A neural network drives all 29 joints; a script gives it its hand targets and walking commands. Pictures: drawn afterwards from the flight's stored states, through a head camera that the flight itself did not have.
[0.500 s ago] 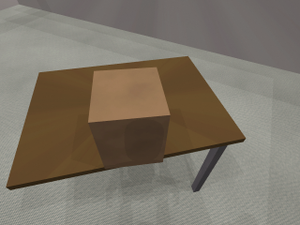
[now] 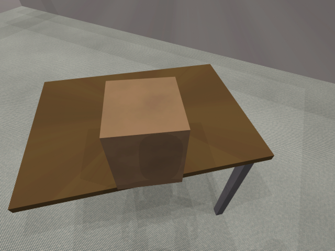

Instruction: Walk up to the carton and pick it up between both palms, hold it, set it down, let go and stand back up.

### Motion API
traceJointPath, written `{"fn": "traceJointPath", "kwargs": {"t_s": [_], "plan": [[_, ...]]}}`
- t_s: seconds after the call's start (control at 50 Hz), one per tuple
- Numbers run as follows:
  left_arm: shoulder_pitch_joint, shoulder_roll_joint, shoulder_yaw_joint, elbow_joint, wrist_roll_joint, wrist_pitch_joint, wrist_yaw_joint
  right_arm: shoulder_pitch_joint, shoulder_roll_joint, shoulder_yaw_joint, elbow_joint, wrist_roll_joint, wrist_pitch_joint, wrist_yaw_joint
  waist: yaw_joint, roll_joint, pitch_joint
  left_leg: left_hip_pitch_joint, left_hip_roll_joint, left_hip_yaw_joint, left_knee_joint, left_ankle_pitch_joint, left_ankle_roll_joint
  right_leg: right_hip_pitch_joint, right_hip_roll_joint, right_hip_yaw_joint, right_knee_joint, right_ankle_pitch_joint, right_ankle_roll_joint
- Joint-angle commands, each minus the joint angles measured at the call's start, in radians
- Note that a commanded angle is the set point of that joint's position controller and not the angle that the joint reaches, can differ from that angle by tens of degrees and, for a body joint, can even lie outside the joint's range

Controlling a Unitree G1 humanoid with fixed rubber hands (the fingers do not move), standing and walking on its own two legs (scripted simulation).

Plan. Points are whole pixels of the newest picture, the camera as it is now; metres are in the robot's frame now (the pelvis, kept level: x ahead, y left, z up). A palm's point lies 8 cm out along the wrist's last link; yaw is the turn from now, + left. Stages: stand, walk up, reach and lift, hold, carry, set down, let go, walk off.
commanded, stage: stand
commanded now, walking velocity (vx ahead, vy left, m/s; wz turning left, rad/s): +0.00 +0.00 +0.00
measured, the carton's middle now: (145, 134) +0.45 +0.06 +0.00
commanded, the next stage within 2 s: walk up in 0.38 s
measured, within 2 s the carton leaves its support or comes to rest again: neither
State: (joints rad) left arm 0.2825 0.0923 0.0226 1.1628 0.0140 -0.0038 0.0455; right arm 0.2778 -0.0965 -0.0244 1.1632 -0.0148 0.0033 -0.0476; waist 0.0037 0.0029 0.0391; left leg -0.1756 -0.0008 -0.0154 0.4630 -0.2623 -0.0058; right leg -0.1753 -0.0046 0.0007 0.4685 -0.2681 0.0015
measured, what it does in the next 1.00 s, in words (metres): steps on the spot: left foot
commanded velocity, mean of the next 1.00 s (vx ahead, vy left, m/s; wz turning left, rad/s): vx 0.00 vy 0.04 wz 0.02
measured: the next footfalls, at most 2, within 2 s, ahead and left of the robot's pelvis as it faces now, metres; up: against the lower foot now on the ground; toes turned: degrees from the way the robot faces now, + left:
left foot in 0.90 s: +0.02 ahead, +0.22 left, +0.00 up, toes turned +6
right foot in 1.18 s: +0.03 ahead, +0.00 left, +0.00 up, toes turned -1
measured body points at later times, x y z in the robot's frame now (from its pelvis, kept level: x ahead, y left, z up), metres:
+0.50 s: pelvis +0.00 +0.00 +0.00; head +0.00 +0.00 +0.45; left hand -0.03 +0.20 -0.16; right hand -0.02 -0.20 -0.17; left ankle -0.01 +0.12 -0.74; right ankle -0.01 -0.12 -0.74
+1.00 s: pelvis -0.01 +0.10 +0.00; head +0.00 +0.13 +0.45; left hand -0.07 +0.33 -0.17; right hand +0.05 -0.13 -0.14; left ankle -0.02 +0.21 -0.74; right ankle -0.02 -0.08 -0.70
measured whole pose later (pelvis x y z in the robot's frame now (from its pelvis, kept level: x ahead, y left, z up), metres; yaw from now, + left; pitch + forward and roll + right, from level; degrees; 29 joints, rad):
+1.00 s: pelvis -0.01 +0.10 +0.00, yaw +3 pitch +1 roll -1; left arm 0.37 0.19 0.07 1.12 0.02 0.05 0.04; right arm 0.25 -0.13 -0.02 1.02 -0.02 0.00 -0.03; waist 0.02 -0.05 -0.02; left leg -0.24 0.04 0.05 0.50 -0.28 0.00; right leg -0.36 -0.08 0.02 0.80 -0.45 0.00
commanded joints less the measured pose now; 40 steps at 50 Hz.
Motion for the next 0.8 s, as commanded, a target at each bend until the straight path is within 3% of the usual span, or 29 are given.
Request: {"fn": "traceJointPath", "kwargs": {"t_s": [0.0, 0.54, 0.56, 0.58, 0.6, 0.62, 0.64, 0.66, 0.7, 0.72, 0.74, 0.78], "plan": [[0.068, 0.077, 0.010, -0.009, 0.000, -0.007, 0.006, 0.068, -0.071, -0.008, -0.011, 0.001, -0.006, -0.005, -0.001, -0.005, 0.040, -0.020, 0.066, -0.063, -0.083, 0.140, 0.031, -0.034, -0.065, 0.064, -0.095, 0.138, -0.035], [0.092, 0.067, 0.003, 0.004, -0.001, -0.004, 0.005, 0.085, -0.061, 0.001, 0.001, -0.001, -0.006, -0.004, 0.001, 0.003, 0.052, -0.022, 0.064, -0.064, -0.098, 0.109, 0.027, -0.041, -0.066, 0.064, -0.114, 0.096, -0.030], [0.025, 0.225, 0.054, -0.038, -0.026, 0.012, 0.029, 0.002, -0.201, -0.042, -0.085, 0.003, -0.010, -0.019, -0.021, -0.040, 0.161, -0.109, 0.137, -0.080, 0.090, 0.616, 0.025, -0.101, -0.103, 0.024, 0.069, 0.508, -0.011], [0.101, 0.163, 0.036, -0.067, 0.001, -0.008, 0.027, 0.069, -0.166, -0.035, -0.044, 0.010, 0.002, -0.018, 0.034, 0.060, -0.079, -0.091, 0.047, -0.020, 0.124, 0.313, 0.029, 0.053, -0.205, 0.098, -0.004, 0.406, -0.056], [0.223, 0.270, 0.080, -0.051, 0.013, -0.001, 0.046, 0.003, -0.184, -0.053, -0.080, -0.008, 0.031, -0.008, 0.104, -0.044, -0.071, -0.365, -0.044, 0.070, 0.456, -0.203, -0.011, 0.168, -0.446, 0.385, -0.132, 0.272, -0.172], [0.281, 0.306, 0.094, -0.041, 0.027, 0.011, 0.061, -0.047, -0.150, -0.054, -0.122, -0.030, 0.054, 0.003, 0.120, -0.082, -0.042, -0.462, 0.004, 0.006, 0.687, -0.310, -0.024, 0.094, -0.590, 0.503, -0.202, 0.202, -0.241], [0.253, 0.286, 0.097, -0.038, 0.030, 0.015, 0.066, -0.075, -0.119, -0.055, -0.142, -0.042, 0.063, 0.018, 0.093, -0.053, -0.009, -0.471, 0.039, -0.072, 0.779, -0.221, -0.027, -0.006, -0.559, 0.473, -0.243, 0.037, -0.236], [0.164, 0.256, 0.094, -0.068, 0.032, 0.016, 0.064, -0.080, -0.098, -0.059, -0.154, -0.040, 0.060, 0.028, 0.058, -0.053, 0.033, -0.439, 0.048, -0.092, 0.793, -0.143, -0.028, -0.093, -0.472, 0.366, -0.251, -0.042, -0.191], [0.043, 0.192, 0.076, -0.108, 0.035, 0.012, 0.051, -0.022, -0.107, -0.067, -0.159, -0.036, 0.049, 0.037, -0.006, -0.186, 0.037, -0.370, 0.055, -0.060, 0.690, -0.081, -0.038, -0.139, -0.321, 0.204, -0.230, -0.059, -0.096], [0.022, 0.174, 0.071, -0.113, 0.036, 0.010, 0.045, 0.000, -0.110, -0.070, -0.152, -0.028, 0.048, 0.038, -0.012, -0.235, 0.031, -0.329, 0.044, -0.010, 0.573, -0.076, -0.051, -0.143, -0.269, 0.145, -0.221, -0.027, -0.075], [0.027, 0.169, 0.070, -0.118, 0.036, 0.008, 0.042, 0.001, -0.112, -0.069, -0.153, -0.019, 0.050, 0.037, 0.001, -0.265, 0.033, -0.303, 0.034, 0.033, 0.472, -0.094, -0.063, -0.137, -0.251, 0.114, -0.211, 0.011, -0.076], [0.077, 0.203, 0.078, -0.108, 0.037, 0.006, 0.041, -0.021, -0.096, -0.060, -0.160, 0.001, 0.052, 0.033, 0.032, -0.280, 0.028, -0.245, 0.022, 0.090, 0.254, -0.151, -0.075, -0.102, -0.260, 0.102, -0.187, 0.068, -0.098]]}}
